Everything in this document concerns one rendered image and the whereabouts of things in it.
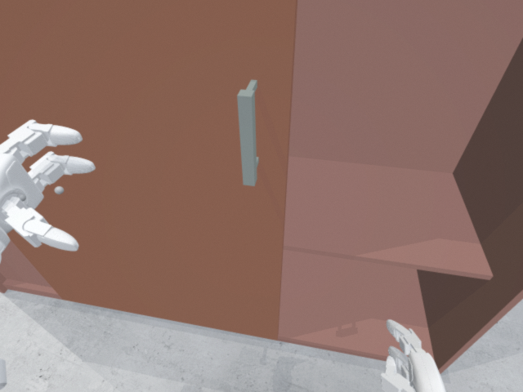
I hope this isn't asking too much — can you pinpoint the right robot hand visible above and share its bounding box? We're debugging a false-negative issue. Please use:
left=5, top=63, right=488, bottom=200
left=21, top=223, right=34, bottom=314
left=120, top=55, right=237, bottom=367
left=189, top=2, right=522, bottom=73
left=381, top=319, right=446, bottom=392

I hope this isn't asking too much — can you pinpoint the left robot hand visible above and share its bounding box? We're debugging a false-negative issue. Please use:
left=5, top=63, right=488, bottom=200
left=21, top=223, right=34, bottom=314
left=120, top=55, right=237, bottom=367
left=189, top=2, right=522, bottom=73
left=0, top=120, right=96, bottom=252

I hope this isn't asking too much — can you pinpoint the wardrobe door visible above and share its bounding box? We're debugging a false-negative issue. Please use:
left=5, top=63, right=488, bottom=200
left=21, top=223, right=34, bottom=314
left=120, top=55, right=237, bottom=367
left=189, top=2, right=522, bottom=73
left=0, top=0, right=297, bottom=341
left=0, top=240, right=51, bottom=287

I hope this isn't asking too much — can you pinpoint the handle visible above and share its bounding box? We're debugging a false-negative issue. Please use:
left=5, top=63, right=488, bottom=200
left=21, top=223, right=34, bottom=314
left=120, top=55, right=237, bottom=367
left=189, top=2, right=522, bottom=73
left=237, top=80, right=259, bottom=186

